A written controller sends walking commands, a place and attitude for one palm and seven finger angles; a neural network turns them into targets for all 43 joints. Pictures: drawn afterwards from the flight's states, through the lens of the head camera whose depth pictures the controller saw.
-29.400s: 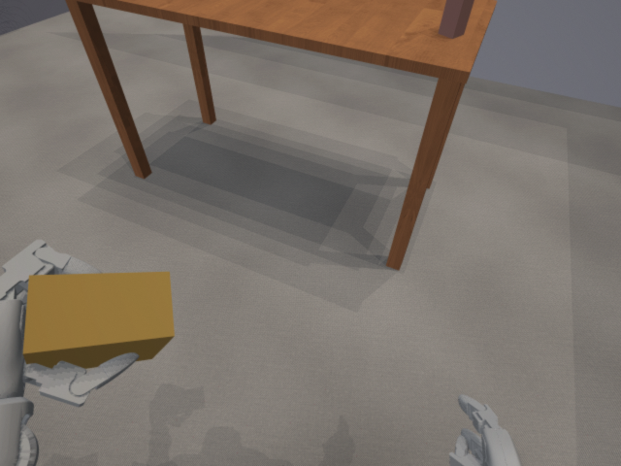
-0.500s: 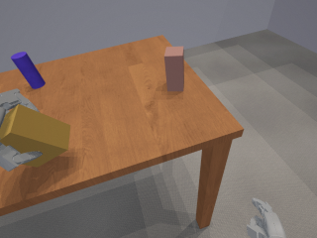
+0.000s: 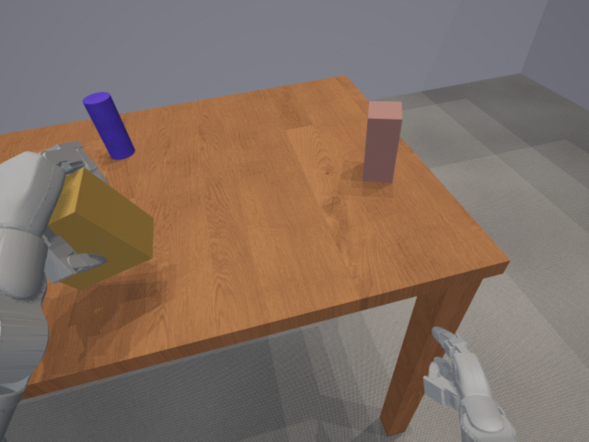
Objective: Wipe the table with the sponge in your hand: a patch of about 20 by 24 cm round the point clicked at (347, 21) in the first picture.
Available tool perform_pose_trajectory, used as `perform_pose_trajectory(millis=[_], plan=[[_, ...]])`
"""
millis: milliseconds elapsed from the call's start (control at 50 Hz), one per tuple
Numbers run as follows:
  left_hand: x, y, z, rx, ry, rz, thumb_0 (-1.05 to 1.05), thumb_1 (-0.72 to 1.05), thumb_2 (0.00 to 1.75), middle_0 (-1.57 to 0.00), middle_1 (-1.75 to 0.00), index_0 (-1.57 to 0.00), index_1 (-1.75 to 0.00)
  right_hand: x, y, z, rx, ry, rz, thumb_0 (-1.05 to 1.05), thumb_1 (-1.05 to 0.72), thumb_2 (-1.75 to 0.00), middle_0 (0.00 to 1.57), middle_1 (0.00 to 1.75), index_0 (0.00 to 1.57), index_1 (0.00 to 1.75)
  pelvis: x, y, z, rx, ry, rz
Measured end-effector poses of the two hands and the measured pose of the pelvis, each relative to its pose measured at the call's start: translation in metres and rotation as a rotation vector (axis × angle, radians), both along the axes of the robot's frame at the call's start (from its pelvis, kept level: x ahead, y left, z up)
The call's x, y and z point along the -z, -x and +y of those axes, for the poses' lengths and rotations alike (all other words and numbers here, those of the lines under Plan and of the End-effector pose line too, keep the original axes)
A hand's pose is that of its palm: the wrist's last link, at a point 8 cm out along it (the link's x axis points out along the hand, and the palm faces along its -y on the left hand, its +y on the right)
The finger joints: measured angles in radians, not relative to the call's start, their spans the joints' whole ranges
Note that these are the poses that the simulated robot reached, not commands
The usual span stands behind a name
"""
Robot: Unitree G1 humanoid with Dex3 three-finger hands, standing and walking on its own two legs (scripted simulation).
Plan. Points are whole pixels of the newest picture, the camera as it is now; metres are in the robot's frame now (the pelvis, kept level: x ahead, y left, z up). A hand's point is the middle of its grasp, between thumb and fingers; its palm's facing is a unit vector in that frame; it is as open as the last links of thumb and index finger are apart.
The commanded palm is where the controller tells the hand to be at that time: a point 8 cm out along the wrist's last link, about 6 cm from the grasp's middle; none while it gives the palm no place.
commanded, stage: turn the palm down, sponge in hand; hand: left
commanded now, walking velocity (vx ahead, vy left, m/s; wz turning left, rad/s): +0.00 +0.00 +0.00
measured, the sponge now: (93, 240) +0.26 +0.29 +0.18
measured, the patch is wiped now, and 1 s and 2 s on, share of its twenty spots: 0.00 0.00 0.00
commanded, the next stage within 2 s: move the sponge above the wiping area in 0.80 s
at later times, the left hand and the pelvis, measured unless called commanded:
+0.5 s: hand (111, 248) +0.23 +0.24 +0.21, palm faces +0.22 -0.16 -0.96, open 10.3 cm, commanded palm +0.18 +0.25 +0.31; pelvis -0.01 -0.03 +0.00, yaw +0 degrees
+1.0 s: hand (159, 250) +0.24 +0.19 +0.20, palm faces +0.19 -0.05 -0.98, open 10.3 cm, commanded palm +0.19 +0.22 +0.30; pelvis -0.02 -0.06 -0.01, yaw -4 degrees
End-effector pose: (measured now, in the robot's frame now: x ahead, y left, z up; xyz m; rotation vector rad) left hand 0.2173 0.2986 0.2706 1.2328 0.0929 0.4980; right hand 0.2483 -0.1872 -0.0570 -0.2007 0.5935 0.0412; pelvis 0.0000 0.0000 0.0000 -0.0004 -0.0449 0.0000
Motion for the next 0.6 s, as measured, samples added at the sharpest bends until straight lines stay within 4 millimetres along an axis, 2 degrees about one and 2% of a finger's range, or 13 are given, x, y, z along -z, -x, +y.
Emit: perform_pose_trajectory(millis=[80, 160, 240, 300, 340, 400, 500, 540, 600], plan=[[0.009, -0.001, -0.022, 0.093, -0.036, 0.050, -0.01, -0.52, 1.04, -0.72, -1.31, -0.72, -1.33, -0.002, 0.000, 0.003, -0.007, 0.012, 0.003, 0.01, -0.90, -0.90, 0.20, 0.30, 0.18, 0.29, -0.001, 0.002, 0.002, 0.006, -0.003, -0.007], [-0.007, 0.003, -0.038, 0.143, -0.133, 0.014, -0.01, -0.52, 1.04, -0.72, -1.31, -0.72, -1.33, -0.002, 0.000, 0.003, -0.014, 0.013, 0.005, 0.01, -0.90, -0.90, 0.20, 0.30, 0.18, 0.29, -0.001, 0.003, 0.001, 0.015, -0.005, -0.019], [-0.038, 0.008, -0.032, 0.070, -0.189, -0.075, -0.01, -0.52, 1.04, -0.72, -1.30, -0.73, -1.33, -0.002, 0.000, 0.001, -0.023, -0.007, 0.008, 0.01, -0.90, -0.90, 0.20, 0.30, 0.17, 0.29, -0.002, 0.005, -0.004, 0.015, -0.007, -0.023], [-0.050, 0.011, -0.022, -0.014, -0.185, -0.105, -0.01, -0.52, 1.04, -0.72, -1.31, -0.72, -1.33, -0.001, 0.001, -0.001, -0.033, -0.026, 0.013, 0.01, -0.90, -0.90, 0.20, 0.30, 0.18, 0.29, -0.003, 0.007, -0.009, 0.009, -0.009, -0.015], [-0.046, 0.013, -0.019, -0.057, -0.163, -0.089, -0.01, -0.52, 1.04, -0.72, -1.31, -0.72, -1.33, 0.000, 0.002, -0.003, -0.038, -0.042, 0.013, 0.01, -0.90, -0.90, 0.20, 0.30, 0.19, 0.29, -0.003, 0.009, -0.013, 0.008, -0.011, -0.009], [-0.024, 0.013, -0.024, -0.069, -0.122, -0.021, -0.01, -0.52, 1.04, -0.71, -1.31, -0.72, -1.33, 0.001, 0.004, -0.007, -0.046, -0.055, 0.010, 0.01, -0.90, -0.90, 0.20, 0.30, 0.19, 0.29, -0.003, 0.012, -0.019, 0.002, -0.013, -0.004], [0.016, 0.015, -0.058, 0.031, -0.097, 0.095, -0.01, -0.52, 1.04, -0.72, -1.31, -0.72, -1.33, 0.003, 0.003, -0.015, -0.059, -0.041, -0.006, 0.01, -0.90, -0.90, 0.20, 0.30, 0.20, 0.30, -0.001, 0.015, -0.030, 0.004, -0.021, -0.014], [0.017, 0.017, -0.072, 0.074, -0.132, 0.101, -0.01, -0.52, 1.04, -0.72, -1.31, -0.72, -1.33, 0.002, 0.000, -0.019, -0.066, -0.031, -0.017, 0.01, -0.90, -0.90, 0.20, 0.30, 0.20, 0.30, 0.000, 0.015, -0.035, 0.011, -0.024, -0.023], [0.000, 0.019, -0.083, 0.088, -0.222, 0.049, -0.01, -0.53, 1.04, -0.72, -1.30, -0.73, -1.33, 0.000, -0.004, -0.025, -0.072, -0.026, -0.031, 0.01, -0.90, -0.90, 0.20, 0.30, 0.20, 0.30, 0.000, 0.014, -0.042, 0.013, -0.026, -0.034]])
